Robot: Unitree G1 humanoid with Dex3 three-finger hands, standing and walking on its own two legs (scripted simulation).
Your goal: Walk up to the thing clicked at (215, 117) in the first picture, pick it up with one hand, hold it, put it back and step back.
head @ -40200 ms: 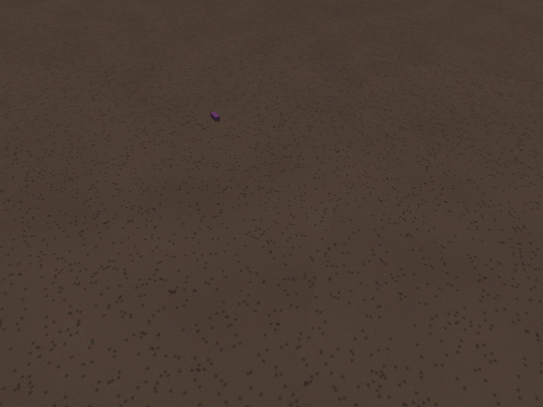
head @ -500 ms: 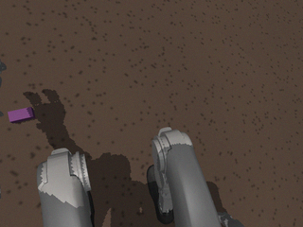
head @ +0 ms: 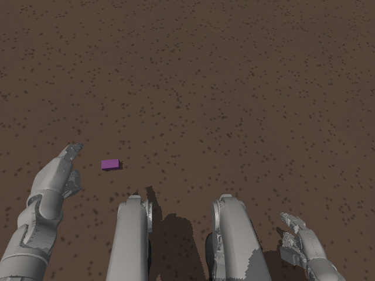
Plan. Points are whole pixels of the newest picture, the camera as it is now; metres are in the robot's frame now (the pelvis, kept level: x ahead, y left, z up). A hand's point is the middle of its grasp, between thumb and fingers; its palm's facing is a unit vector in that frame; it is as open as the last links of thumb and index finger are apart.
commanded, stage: home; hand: left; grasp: from above
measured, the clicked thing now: (110, 164) +0.49 +0.27 -0.48
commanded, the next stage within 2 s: none
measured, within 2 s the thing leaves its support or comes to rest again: neither
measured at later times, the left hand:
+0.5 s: hand (50, 210) +0.25 +0.19 +0.12, palm faces +0.11 -0.96 -0.25, open 7.4 cm
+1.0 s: hand (16, 231) +0.22 +0.19 +0.18, palm faces +0.13 -0.97 -0.19, open 7.4 cm
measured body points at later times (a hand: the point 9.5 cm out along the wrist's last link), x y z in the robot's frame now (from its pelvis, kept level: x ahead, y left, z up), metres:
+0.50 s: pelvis +0.05 -0.01 +0.18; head +0.10 +0.01 +0.63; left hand +0.24 +0.24 +0.13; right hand +0.21 -0.24 +0.10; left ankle +0.08 +0.12 -0.45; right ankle +0.09 -0.14 -0.45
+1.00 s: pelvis +0.08 +0.00 +0.23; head +0.09 +0.01 +0.68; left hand +0.21 +0.24 +0.20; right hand +0.27 -0.23 +0.17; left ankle +0.08 +0.12 -0.45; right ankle +0.09 -0.14 -0.45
